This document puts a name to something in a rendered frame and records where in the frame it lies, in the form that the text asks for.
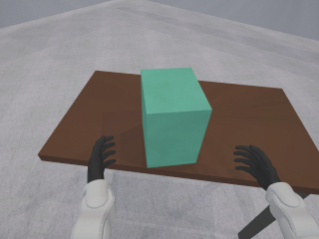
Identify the robot right hand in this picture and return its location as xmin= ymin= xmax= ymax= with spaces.
xmin=233 ymin=144 xmax=281 ymax=191

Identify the carton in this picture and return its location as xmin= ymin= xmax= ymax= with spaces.
xmin=141 ymin=68 xmax=212 ymax=168

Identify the table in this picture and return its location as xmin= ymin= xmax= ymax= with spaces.
xmin=38 ymin=70 xmax=319 ymax=239

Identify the right robot forearm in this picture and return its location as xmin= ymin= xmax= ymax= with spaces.
xmin=265 ymin=182 xmax=319 ymax=239

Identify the robot left hand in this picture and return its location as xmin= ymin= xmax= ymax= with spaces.
xmin=87 ymin=135 xmax=116 ymax=183

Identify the left robot forearm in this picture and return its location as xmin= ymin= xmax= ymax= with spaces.
xmin=70 ymin=179 xmax=117 ymax=239

